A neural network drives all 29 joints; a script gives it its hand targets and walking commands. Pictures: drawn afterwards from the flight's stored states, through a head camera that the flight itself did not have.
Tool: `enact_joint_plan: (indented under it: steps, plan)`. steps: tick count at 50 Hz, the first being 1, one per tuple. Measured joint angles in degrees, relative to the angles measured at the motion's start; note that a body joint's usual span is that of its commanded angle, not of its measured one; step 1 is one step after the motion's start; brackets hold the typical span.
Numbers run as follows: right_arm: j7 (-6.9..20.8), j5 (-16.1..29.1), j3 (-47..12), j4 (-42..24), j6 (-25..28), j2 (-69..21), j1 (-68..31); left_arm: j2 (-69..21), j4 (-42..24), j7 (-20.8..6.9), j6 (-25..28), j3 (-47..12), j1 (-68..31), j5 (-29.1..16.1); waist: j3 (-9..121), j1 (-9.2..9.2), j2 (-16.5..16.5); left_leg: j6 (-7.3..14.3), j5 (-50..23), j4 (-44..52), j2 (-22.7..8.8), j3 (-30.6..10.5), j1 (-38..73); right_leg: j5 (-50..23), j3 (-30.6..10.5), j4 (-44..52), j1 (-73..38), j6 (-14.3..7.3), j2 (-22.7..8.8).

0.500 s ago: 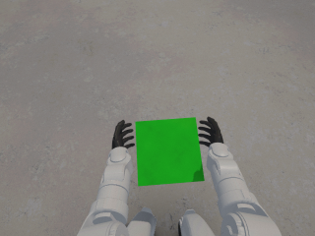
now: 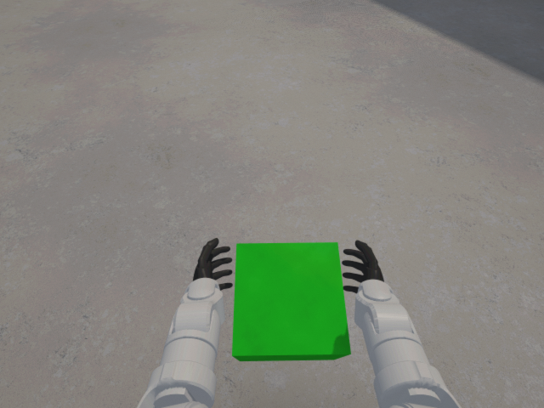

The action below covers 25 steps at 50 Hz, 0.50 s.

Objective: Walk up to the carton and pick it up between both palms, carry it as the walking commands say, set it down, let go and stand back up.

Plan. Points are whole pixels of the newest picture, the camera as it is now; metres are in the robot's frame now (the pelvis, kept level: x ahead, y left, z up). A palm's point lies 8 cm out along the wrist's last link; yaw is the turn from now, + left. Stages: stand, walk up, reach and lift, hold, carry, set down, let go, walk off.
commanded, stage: reach and lift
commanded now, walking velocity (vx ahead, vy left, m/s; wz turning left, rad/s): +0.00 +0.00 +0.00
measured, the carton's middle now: (287, 303) +0.33 +0.01 -0.11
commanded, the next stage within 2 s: hold in 1.82 s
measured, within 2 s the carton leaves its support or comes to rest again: neither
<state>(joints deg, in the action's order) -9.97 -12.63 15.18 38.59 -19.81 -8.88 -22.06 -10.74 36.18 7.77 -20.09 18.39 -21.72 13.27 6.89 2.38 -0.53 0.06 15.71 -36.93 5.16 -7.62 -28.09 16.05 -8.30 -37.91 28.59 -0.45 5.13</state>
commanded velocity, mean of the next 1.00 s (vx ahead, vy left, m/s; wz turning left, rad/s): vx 0.00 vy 0.00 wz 0.00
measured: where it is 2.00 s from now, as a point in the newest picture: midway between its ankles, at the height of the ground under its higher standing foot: outside the picture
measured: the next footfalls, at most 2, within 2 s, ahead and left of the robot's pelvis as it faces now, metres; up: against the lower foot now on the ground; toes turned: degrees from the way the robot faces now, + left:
none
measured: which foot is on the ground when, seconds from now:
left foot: down 0.00-1.00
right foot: down 0.00-1.00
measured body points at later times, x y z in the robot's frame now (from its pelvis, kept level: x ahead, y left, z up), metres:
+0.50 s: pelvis +0.00 -0.01 +0.01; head -0.07 -0.02 +0.46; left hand +0.31 +0.15 +0.06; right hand +0.33 -0.12 +0.05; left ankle +0.03 +0.12 -0.72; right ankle +0.03 -0.11 -0.72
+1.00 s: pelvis -0.01 +0.01 +0.01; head -0.10 +0.01 +0.45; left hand +0.31 +0.13 +0.07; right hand +0.31 -0.14 +0.07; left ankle +0.03 +0.12 -0.72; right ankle +0.03 -0.11 -0.72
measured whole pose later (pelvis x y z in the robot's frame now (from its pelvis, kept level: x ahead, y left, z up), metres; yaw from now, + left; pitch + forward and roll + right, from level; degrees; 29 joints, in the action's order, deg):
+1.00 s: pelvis -0.01 +0.01 +0.01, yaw +0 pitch -6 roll +0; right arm -9.4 -16.3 17.3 39.0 -39.1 -8.5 -28.8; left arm -12.3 36.1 14.2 -38.4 19.1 -27.0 15.6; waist 6.4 -1.1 0.3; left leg 1.0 13.0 -29.8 4.7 -6.7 -10.2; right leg 13.4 -8.1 -30.3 10.5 0.1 3.8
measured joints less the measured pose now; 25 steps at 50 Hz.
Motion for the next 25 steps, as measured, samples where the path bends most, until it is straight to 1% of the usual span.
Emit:
enact_joint_plan:
  steps: [2, 5, 6, 9, 12, 14, 17, 19, 22, 25]
  plan:
    - [-0.3, 0.4, -0.3, -0.5, -0.8, -0.1, 0.1, 0.2, -1.1, 0.3, -1.1, -0.9, 0.6, -1.0, -0.4, -0.23, -0.4, -0.1, -0.4, 0.9, 0.0, -0.2, 1.4, -0.3, 0.2, 0.9, -1.5, -0.1, -0.1]
    - [0.1, -0.5, -0.7, -0.8, -2.6, 0.1, -0.3, 0.1, -1.4, 1.4, -2.7, -1.0, 0.2, -1.4, -1.3, -0.57, -0.8, -0.1, -1.1, 2.4, 0.2, -0.6, 3.8, -0.7, 0.5, 2.1, -3.8, -0.1, -0.5]
    - [-0.1, -0.5, -0.9, -1.0, -3.4, 0.2, -0.6, 0.0, -1.5, 2.0, -3.3, -0.9, -0.1, -1.4, -1.5, -0.69, -0.8, -0.1, -1.3, 2.6, 0.2, -0.8, 4.5, -0.8, 0.7, 2.2, -4.5, -0.2, -0.6]
    - [-1.4, -0.2, -1.6, -1.9, -5.9, -0.1, -1.1, -0.4, -1.0, 5.2, -4.7, -1.4, -1.0, -1.7, -1.7, -0.65, -0.8, -0.3, -1.6, 3.4, 0.0, -1.0, 6.3, -1.1, 0.9, 3.1, -6.3, -0.4, -0.5]
    - [-1.4, -0.2, -0.1, -0.9, -7.4, -0.4, -2.8, -0.8, -1.1, 5.4, -6.6, 0.3, -2.4, -1.0, -1.9, -0.43, -0.5, -0.5, -1.7, 3.9, -0.4, -1.0, 8.0, -1.4, 1.0, 3.7, -8.0, -0.6, -0.3]
    - [-1.7, -0.3, -0.3, -0.6, -8.6, -0.3, -3.5, -0.7, -0.9, 5.0, -7.9, 0.9, -3.2, -0.2, -2.4, -0.39, -0.3, -0.6, -1.7, 4.3, -0.5, -1.1, 9.5, -1.4, 1.1, 4.1, -9.6, -0.8, -0.2]
    - [-2.2, -0.4, -0.9, -1.0, -10.9, -0.5, -3.8, -0.2, -0.8, 4.2, -9.8, 0.8, -3.4, 0.7, -2.5, -0.24, -0.2, -0.7, -1.7, 5.2, -0.8, -1.1, 11.9, -1.5, 1.2, 5.1, -11.9, -1.0, -0.2]
    - [-2.5, 0.1, -1.7, -1.5, -12.3, -0.4, -3.6, -0.1, -2.0, 4.4, -11.1, 0.2, -2.5, 0.2, -2.0, -0.25, -0.3, -0.7, -1.8, 6.0, -0.9, -1.1, 13.1, -1.7, 1.1, 5.9, -13.2, -1.0, -0.2]
    - [-1.7, -0.9, -1.5, -1.5, -14.1, -0.4, -4.0, -0.6, -2.6, 4.7, -13.0, 0.6, -2.3, 0.4, -1.4, -0.02, -0.4, -0.5, -1.9, 6.8, -0.9, -1.1, 15.0, -1.8, 1.2, 6.8, -15.2, -1.0, -0.3]
    - [-1.7, -1.0, -2.2, -2.3, -15.7, -0.6, -3.2, -0.4, -4.2, 4.8, -15.2, -0.4, -1.2, 0.1, -0.9, 0.09, 0.1, -0.6, -2.6, 8.4, -0.9, -1.1, 17.4, -2.0, 1.2, 7.9, -17.3, -0.9, -0.7]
